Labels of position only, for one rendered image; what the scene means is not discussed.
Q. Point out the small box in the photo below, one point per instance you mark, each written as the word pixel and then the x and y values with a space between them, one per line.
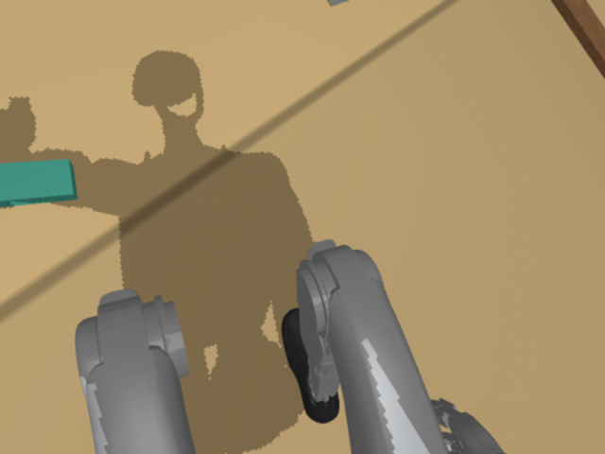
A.
pixel 37 182

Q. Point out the right robot hand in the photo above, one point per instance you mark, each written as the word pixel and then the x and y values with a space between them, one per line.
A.
pixel 468 435

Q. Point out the right robot foot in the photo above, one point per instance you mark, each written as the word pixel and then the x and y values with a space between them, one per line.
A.
pixel 320 412

